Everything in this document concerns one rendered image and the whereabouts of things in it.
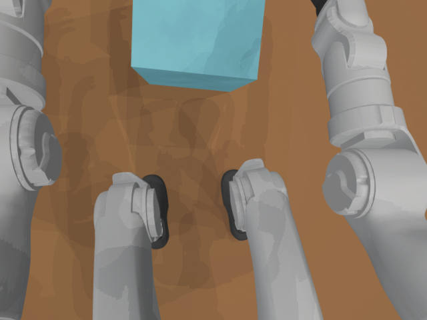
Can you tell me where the robot right hand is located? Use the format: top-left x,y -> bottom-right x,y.
311,0 -> 327,17

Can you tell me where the right robot shin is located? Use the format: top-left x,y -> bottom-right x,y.
235,159 -> 290,231

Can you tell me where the right robot foot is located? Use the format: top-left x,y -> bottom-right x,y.
221,169 -> 248,241

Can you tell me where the robot right upper arm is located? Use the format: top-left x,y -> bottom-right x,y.
322,148 -> 427,320

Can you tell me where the robot left upper arm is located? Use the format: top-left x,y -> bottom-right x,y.
0,105 -> 62,320

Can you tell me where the robot left forearm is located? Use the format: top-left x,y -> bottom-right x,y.
0,0 -> 52,111

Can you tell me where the robot right forearm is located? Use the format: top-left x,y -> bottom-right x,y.
311,0 -> 426,163

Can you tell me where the carton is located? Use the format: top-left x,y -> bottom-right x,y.
131,0 -> 266,92

